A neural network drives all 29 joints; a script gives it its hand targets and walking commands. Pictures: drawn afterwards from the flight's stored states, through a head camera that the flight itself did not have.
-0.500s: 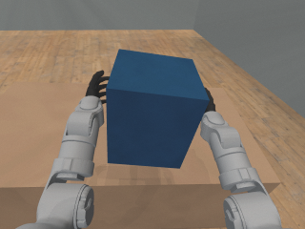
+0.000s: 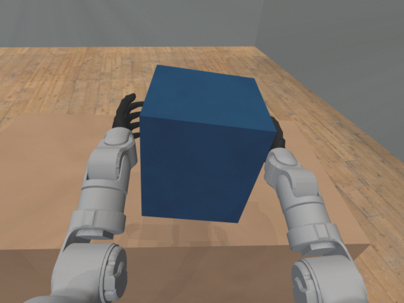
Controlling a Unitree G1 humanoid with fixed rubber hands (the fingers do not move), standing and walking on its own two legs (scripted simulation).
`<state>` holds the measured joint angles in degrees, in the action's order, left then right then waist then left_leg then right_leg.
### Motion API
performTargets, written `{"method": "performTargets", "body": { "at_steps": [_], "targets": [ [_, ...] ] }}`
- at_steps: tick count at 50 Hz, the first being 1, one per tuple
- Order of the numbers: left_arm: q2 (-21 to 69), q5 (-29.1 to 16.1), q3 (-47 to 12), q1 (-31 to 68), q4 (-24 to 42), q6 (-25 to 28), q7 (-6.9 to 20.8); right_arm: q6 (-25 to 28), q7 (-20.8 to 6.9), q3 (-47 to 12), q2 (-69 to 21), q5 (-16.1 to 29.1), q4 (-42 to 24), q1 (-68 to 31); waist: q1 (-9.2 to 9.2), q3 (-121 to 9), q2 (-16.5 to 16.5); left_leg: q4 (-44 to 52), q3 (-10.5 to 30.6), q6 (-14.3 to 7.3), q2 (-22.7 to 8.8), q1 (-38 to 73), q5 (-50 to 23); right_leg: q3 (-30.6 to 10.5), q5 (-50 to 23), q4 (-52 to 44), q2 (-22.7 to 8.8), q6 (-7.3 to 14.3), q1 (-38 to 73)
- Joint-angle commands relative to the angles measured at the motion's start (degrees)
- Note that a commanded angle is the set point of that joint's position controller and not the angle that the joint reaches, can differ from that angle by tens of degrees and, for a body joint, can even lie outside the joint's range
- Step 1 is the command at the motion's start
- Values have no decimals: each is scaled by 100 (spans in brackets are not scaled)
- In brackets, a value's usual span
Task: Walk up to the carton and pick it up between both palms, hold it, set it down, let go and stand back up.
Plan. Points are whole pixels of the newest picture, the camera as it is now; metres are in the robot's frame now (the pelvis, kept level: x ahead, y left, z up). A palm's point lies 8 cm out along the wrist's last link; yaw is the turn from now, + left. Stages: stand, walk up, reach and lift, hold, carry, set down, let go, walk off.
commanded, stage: hold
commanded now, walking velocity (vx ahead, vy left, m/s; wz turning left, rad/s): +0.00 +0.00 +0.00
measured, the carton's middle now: (198, 146) +0.40 +0.01 +0.15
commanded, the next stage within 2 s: none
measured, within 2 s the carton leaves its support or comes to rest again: neither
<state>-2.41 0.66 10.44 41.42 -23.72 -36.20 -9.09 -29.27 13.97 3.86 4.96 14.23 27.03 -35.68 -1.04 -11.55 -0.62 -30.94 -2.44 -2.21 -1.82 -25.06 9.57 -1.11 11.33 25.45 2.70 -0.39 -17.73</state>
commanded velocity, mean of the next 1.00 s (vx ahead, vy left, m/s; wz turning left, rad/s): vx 0.00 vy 0.00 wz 0.00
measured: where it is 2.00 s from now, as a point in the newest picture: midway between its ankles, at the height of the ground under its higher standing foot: outside the picture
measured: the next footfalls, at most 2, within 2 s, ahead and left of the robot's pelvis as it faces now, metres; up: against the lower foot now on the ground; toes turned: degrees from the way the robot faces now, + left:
none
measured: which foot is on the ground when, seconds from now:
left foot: down 0.00-1.00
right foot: down 0.00-1.00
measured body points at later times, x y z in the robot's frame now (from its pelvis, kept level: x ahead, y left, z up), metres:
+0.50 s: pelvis +0.00 +0.00 +0.00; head -0.04 +0.02 +0.45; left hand +0.40 +0.16 +0.19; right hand +0.39 -0.15 +0.17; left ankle +0.07 +0.09 -0.73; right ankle +0.02 -0.14 -0.73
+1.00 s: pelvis +0.00 +0.00 +0.00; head -0.04 +0.02 +0.45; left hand +0.40 +0.15 +0.19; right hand +0.39 -0.15 +0.17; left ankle +0.07 +0.09 -0.73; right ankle +0.02 -0.14 -0.73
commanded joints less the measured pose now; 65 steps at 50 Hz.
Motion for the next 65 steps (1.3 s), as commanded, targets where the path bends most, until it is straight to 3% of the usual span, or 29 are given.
{"method": "performTargets", "body": {
  "at_steps": [1,3,4,5,7,9,11,15,20,21,22,25,28,33,35,36,38,40,42,45,47,52,55,56,58,62,63,64,65],
  "targets": [
    [4822,-457,-3014,4633,1140,382,1069,561,-886,-2132,-3680,438,-2172,-6294,-261,-2373,-274,1132,749,480,38,3020,-4,21,317,-1098,153,168,-64],
    [4846,-458,-2978,4389,1318,359,1057,588,-879,-2183,-3867,551,-2239,-6076,-301,-2730,-356,1010,698,478,77,3202,-470,-11,-153,-1053,167,165,197],
    [4715,-386,-2877,4483,1127,339,1066,591,-886,-2292,-3885,552,-2235,-6306,-84,-2574,-289,983,609,417,143,3039,-307,-26,136,-1077,138,127,111],
    [4761,-272,-2748,4202,849,315,1070,579,-865,-2305,-3832,456,-2154,-6315,-100,-2309,-230,1030,559,358,152,2987,-329,-33,80,-1152,123,102,177],
    [4826,-503,-3027,4207,1379,389,1074,670,-815,-2595,-4030,634,-2796,-6315,-148,-3040,-113,806,600,359,175,3244,-1008,-53,-537,-1048,156,55,379],
    [4808,-465,-3104,3966,1309,286,1062,639,-795,-2590,-3760,671,-2837,-6324,-209,-3011,-301,792,653,438,148,3410,-1093,6,-602,-1043,182,93,370],
    [4652,-397,-2909,3922,1358,324,1074,579,-774,-2671,-4009,627,-2807,-6141,-106,-2957,2,812,551,333,202,3235,-1112,-41,-597,-1094,196,39,520],
    [4872,-616,-3244,3977,1507,321,1105,634,-756,-2692,-4008,776,-3040,-6104,-216,-3169,-249,677,587,445,229,3394,-1486,-90,-930,-1024,194,81,575],
    [4792,-642,-3242,4282,2056,406,1060,602,-736,-2982,-4276,946,-3360,-6236,-32,-3419,-155,654,557,371,264,3466,-1720,-81,-1139,-982,210,-6,607],
    [4810,-701,-3356,4242,2183,412,1055,590,-716,-2895,-4063,920,-3239,-5989,-199,-3408,-350,581,594,463,270,3586,-1903,-35,-1204,-936,234,18,509],
    [4816,-620,-3285,4399,1965,412,1047,518,-745,-2723,-4111,823,-2750,-5886,-149,-3079,-378,668,611,509,195,3465,-1529,-1,-793,-996,239,79,379],
    [4882,-603,-3149,4379,1679,382,1015,584,-769,-2542,-4004,758,-2795,-6252,-120,-2942,-296,812,620,432,164,3351,-882,-33,-349,-1103,179,70,138],
    [4889,-630,-3199,4255,1481,309,1053,544,-777,-2280,-3772,623,-2518,-6049,-377,-2761,-256,880,679,500,102,3321,-773,-2,-254,-1090,203,151,88],
    [4744,-421,-2847,4390,1398,344,1063,587,-834,-2336,-3919,630,-2437,-6282,-111,-2573,-126,998,621,341,109,3105,-249,-71,160,-1130,122,80,13],
    [4692,-402,-2795,3943,1248,289,1080,582,-830,-2463,-3913,619,-2575,-6128,-96,-2695,-65,946,590,310,140,3217,-675,-79,-225,-1079,146,88,256],
    [4822,-435,-3074,4232,1586,327,1045,575,-836,-2427,-3938,629,-2483,-6046,-207,-2966,-297,850,623,443,104,3426,-915,-29,-445,-1038,169,94,264],
    [4826,-464,-3033,3935,1254,272,1071,616,-793,-2423,-3813,612,-2749,-6234,-218,-2822,-111,885,636,370,128,3256,-738,-60,-277,-1124,167,78,255],
    [4869,-591,-3278,3944,1737,338,1057,630,-783,-2731,-3962,737,-2961,-6098,-152,-3124,-243,738,628,412,160,3479,-1448,-40,-918,-1002,214,59,459],
    [4849,-482,-3196,4020,1401,273,1082,564,-765,-2379,-3725,607,-2565,-6059,-360,-2809,-259,804,634,470,137,3359,-915,-28,-376,-1129,203,108,256],
    [4802,-473,-3130,3716,1601,279,1107,652,-770,-2723,-3983,716,-3173,-6180,-95,-3068,-5,772,609,362,156,3403,-1365,-63,-926,-1032,219,51,594],
    [4791,-500,-3148,4060,1559,321,1076,610,-789,-2628,-3890,675,-3073,-6371,-101,-2924,-146,799,610,390,148,3312,-1061,-36,-450,-1059,212,52,279],
    [4823,-524,-3195,3936,1575,277,1079,566,-754,-2533,-3834,687,-2753,-5952,-251,-2912,-237,820,582,446,158,3391,-1190,-10,-725,-1037,195,91,379],
    [4775,-487,-3056,4236,1605,337,1053,580,-772,-2469,-3852,664,-2682,-6098,-195,-2868,-157,837,628,409,139,3347,-829,-24,-329,-1079,170,59,215],
    [4651,-456,-2989,4185,1654,355,1053,584,-776,-2658,-4069,680,-2732,-6221,-44,-2714,9,879,551,320,193,3142,-835,-78,-374,-1088,162,34,325],
    [4607,-356,-2820,4065,1264,297,1105,581,-759,-2376,-3841,609,-2557,-6215,-130,-2534,-78,942,524,316,213,3025,-560,-71,-111,-1112,136,43,295],
    [4802,-514,-3140,4379,1879,371,1038,616,-804,-2482,-3981,649,-2596,-6132,-174,-2887,-330,891,614,417,164,3291,-910,3,-443,-1007,186,84,286],
    [4848,-522,-3182,4033,1476,330,1032,616,-810,-2449,-3892,572,-2914,-6282,-187,-2966,-151,896,666,443,101,3319,-809,1,-265,-1096,230,101,156],
    [4920,-590,-3235,4236,1694,360,1005,619,-830,-2408,-3835,673,-2649,-6022,-264,-2986,-390,874,725,508,84,3509,-816,59,-348,-1064,197,105,113],
    [4859,-616,-3276,4224,1809,381,1024,615,-826,-2585,-3961,743,-2798,-6088,-189,-3159,-179,797,668,447,140,3376,-1079,24,-572,-1021,232,92,363]
  ]
}}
